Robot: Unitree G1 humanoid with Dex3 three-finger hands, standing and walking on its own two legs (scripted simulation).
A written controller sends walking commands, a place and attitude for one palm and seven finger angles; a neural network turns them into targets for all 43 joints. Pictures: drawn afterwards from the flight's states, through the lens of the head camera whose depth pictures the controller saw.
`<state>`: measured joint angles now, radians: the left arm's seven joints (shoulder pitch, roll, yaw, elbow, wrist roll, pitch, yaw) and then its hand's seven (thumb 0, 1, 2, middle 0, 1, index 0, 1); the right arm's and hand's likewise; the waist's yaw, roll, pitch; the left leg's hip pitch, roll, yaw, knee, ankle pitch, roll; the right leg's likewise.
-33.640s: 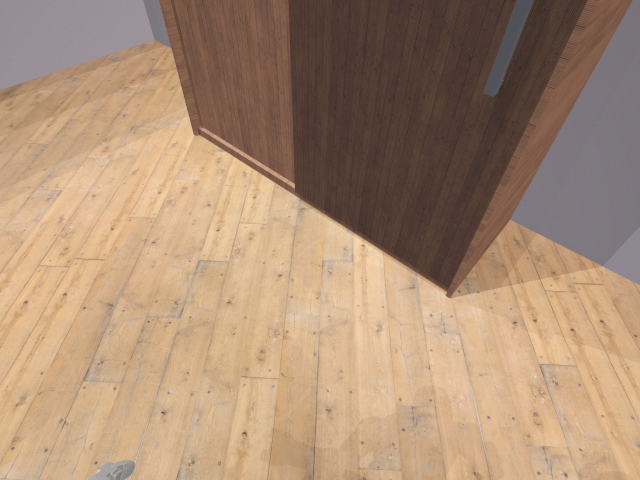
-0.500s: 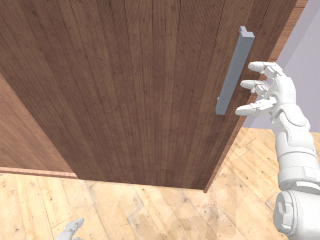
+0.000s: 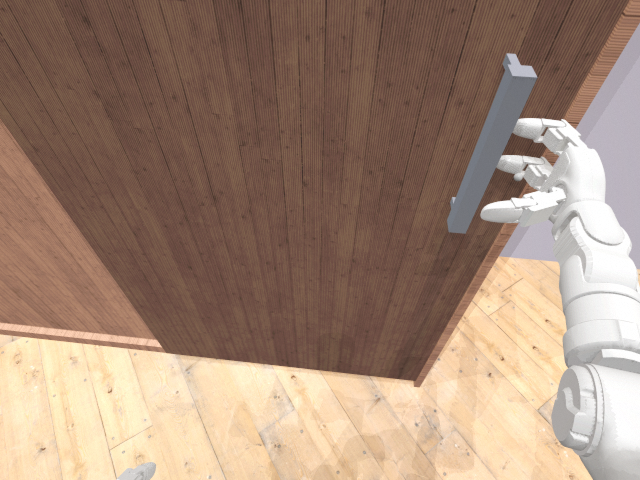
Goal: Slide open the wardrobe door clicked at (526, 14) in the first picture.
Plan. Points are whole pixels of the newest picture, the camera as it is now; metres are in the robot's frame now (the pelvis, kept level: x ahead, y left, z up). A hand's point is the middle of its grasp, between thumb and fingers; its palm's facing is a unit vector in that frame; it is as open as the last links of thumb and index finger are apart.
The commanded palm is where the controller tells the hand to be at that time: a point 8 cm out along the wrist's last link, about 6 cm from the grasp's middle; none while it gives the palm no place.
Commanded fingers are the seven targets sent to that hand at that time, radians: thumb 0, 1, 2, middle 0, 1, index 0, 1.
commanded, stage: feel for the door with the fingertips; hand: right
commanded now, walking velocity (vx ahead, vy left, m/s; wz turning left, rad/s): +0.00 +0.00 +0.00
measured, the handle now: (480, 153) +0.50 -0.14 +0.16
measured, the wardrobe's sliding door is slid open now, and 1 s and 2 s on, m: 0.00 0.00 0.00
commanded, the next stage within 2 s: slide the fingers in behind the handle in 0.06 s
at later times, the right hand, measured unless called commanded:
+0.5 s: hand (516, 179) +0.45 -0.18 +0.17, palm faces +0.01 +1.00 +0.03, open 13.9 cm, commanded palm +0.42 -0.22 +0.17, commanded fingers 0.00 0.50 -0.30 0.30 1.20 0.30 1.20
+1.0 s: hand (502, 180) +0.44 -0.16 +0.17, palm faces +0.00 +1.00 +0.03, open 14.0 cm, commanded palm +0.42 -0.20 +0.17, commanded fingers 0.00 0.50 -0.30 0.30 1.20 0.30 1.20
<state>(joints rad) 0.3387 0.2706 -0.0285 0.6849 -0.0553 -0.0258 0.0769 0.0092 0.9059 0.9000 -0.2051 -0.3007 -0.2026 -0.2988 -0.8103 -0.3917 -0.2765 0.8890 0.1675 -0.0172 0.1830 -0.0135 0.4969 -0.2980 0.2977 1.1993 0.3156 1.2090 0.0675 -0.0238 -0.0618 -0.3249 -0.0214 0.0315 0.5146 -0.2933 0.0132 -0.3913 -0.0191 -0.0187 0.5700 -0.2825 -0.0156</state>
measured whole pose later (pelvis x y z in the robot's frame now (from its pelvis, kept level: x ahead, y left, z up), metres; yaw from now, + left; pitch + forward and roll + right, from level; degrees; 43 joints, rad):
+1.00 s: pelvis -0.01 +0.00 +0.00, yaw +0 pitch +5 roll +1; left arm 0.30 0.25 -0.04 0.68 -0.06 -0.03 0.07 0.01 0.91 0.90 -0.21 -0.30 -0.20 -0.30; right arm -0.79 -0.32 -0.23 0.84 0.17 -0.01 0.14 -0.01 0.50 -0.30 0.30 1.20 0.30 1.20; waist 0.05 -0.02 -0.06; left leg -0.31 -0.02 0.03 0.51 -0.29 0.01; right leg -0.37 -0.01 -0.02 0.56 -0.27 -0.02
